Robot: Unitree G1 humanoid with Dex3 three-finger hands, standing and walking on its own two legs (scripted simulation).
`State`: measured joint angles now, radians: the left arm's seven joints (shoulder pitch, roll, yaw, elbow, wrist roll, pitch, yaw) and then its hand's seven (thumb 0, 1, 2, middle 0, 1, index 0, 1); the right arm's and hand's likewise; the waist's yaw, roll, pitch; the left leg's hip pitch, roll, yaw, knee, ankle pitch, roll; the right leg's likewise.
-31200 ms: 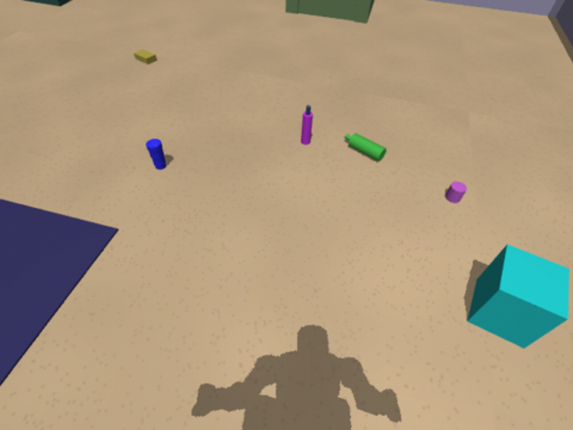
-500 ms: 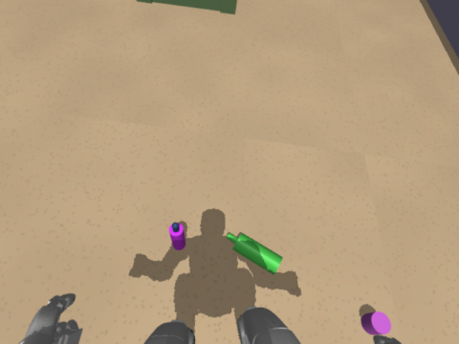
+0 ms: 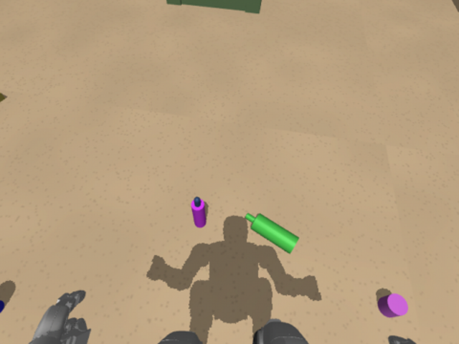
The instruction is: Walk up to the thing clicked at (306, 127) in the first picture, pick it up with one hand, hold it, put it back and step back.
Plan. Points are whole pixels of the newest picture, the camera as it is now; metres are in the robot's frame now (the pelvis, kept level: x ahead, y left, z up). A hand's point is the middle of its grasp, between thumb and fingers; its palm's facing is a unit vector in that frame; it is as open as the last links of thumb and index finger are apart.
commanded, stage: step back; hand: left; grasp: from the side
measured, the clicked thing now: (198, 211) +0.61 +0.13 -0.63
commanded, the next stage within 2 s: none
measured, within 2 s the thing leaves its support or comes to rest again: neither
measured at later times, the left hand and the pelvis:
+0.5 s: hand out of the picture -0.06 +0.25 -0.14, palm faces -0.11 -0.91 -0.40, open 7.3 cm; pelvis -0.16 -0.01 +0.00, yaw -5 degrees
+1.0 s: hand out of the picture -0.19 +0.26 -0.14, palm faces -0.03 -0.93 -0.37, open 7.3 cm; pelvis -0.32 +0.00 +0.01, yaw -2 degrees
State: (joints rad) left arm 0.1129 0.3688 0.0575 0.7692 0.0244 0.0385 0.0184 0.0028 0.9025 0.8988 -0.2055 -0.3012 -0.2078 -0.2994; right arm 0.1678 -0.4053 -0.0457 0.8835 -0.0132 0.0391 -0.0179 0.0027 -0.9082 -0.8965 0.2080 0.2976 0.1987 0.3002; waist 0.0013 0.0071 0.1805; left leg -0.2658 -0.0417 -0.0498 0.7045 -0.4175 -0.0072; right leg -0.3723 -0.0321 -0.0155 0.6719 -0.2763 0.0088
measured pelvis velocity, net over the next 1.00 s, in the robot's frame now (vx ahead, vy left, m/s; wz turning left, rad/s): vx -0.32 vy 0.00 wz -0.03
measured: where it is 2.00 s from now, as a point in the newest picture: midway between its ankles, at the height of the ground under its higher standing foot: outside the picture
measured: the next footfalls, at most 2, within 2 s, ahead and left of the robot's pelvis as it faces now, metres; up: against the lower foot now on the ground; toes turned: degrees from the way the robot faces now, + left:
right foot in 0.44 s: -0.14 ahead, -0.14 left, +0.00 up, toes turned -4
left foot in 0.78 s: -0.22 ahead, +0.11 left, +0.00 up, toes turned -2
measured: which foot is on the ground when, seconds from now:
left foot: down 0.00-0.48, up 0.50-0.76, down 0.78-1.00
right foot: down 0.00-0.02, up 0.04-0.42, down 0.44-0.80, up 0.82-1.00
